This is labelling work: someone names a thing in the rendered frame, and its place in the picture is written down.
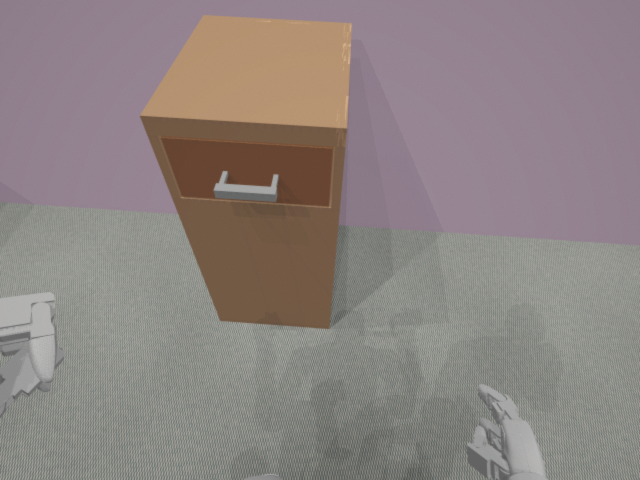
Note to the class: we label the cabinet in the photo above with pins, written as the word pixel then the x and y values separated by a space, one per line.
pixel 261 80

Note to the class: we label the robot left hand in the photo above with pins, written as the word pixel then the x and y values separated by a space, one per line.
pixel 27 332

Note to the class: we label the robot right hand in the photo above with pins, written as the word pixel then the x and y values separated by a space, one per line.
pixel 515 448

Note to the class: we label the handle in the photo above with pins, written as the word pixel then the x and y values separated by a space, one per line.
pixel 246 192

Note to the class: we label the drawer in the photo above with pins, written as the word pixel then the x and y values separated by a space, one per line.
pixel 304 170

